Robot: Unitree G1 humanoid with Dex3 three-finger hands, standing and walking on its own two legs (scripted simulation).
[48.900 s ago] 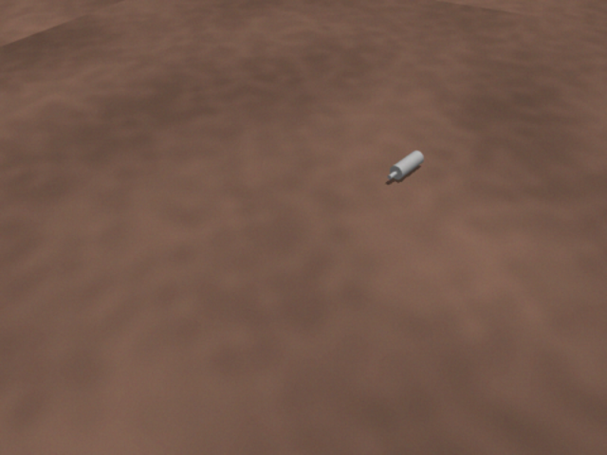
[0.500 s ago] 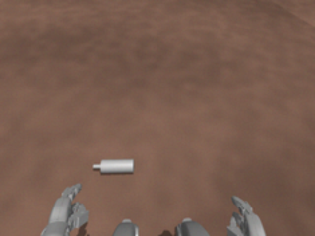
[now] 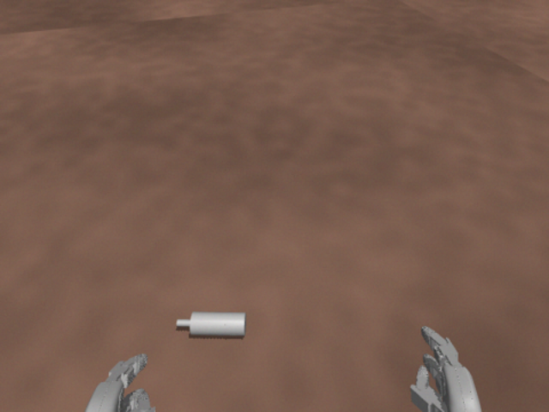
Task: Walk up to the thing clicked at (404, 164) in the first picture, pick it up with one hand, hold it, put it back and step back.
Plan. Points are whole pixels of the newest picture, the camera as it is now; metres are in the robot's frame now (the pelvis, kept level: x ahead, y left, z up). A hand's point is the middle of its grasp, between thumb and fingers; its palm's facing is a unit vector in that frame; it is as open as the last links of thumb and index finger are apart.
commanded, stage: home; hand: left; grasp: from above
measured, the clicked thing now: (211, 323) +0.56 +0.22 -0.68
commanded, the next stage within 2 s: stand in 1.74 s
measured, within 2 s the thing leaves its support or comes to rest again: neither
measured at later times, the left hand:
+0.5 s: hand out of the picture +0.16 +0.18 -0.05, palm faces +0.03 -0.98 -0.20, open 7.4 cm
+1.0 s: hand out of the picture +0.16 +0.18 -0.05, palm faces +0.03 -0.98 -0.21, open 7.4 cm
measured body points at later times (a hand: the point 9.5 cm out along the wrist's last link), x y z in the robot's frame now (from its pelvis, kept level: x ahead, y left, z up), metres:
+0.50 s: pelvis +0.00 +0.00 +0.00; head +0.01 +0.01 +0.45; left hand +0.16 +0.23 -0.03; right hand +0.15 -0.25 -0.06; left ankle +0.01 +0.12 -0.68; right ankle +0.00 -0.13 -0.68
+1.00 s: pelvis +0.00 +0.00 +0.00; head +0.01 +0.01 +0.45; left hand +0.16 +0.23 -0.03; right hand +0.16 -0.24 -0.06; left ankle +0.01 +0.12 -0.68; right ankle +0.00 -0.13 -0.68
